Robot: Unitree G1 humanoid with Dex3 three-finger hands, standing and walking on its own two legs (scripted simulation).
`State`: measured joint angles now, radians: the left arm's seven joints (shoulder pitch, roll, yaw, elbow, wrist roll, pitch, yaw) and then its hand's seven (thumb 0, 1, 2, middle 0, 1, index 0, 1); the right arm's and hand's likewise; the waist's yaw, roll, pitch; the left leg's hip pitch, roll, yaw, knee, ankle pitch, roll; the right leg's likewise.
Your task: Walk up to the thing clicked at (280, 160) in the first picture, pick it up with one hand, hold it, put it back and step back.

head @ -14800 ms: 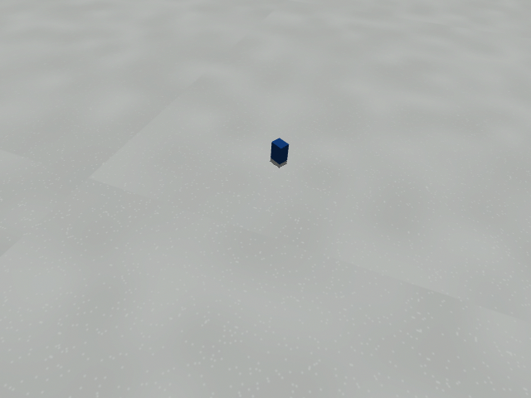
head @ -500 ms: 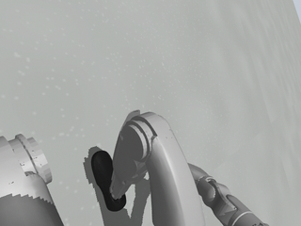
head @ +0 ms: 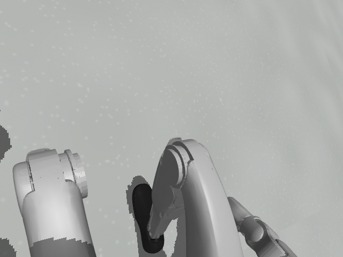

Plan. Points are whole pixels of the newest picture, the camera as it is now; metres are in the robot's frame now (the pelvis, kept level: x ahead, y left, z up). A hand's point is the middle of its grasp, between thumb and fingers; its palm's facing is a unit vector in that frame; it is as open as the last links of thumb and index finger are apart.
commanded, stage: settle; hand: left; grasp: from the side
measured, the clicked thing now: out of the picture +0.42 +0.34 -0.14
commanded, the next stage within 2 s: lift in 1.18 s
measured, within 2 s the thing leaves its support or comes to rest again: neither
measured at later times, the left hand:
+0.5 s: hand out of the picture +0.39 +0.35 -0.03, palm faces +0.44 -0.90 -0.08, open 11.4 cm
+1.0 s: hand out of the picture +0.40 +0.34 +0.01, palm faces +0.45 -0.89 -0.06, open 11.4 cm
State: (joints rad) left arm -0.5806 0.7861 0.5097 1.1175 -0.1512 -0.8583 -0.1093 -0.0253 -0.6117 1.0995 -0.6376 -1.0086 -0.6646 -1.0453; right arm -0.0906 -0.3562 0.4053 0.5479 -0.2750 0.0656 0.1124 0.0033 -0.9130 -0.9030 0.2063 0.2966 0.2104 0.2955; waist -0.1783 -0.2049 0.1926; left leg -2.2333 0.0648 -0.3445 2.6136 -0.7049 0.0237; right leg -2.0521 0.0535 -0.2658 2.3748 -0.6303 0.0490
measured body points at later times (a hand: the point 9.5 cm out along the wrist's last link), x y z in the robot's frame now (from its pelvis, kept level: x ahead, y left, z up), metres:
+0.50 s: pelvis +0.02 -0.01 +0.03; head +0.21 +0.12 +0.41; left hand +0.36 +0.40 -0.03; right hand +0.21 -0.24 -0.06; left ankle +0.08 +0.12 -0.26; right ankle +0.14 -0.12 -0.26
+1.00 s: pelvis +0.02 -0.02 +0.06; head +0.22 +0.09 +0.45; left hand +0.37 +0.39 +0.02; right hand +0.22 -0.25 -0.06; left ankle +0.08 +0.12 -0.26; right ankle +0.14 -0.12 -0.26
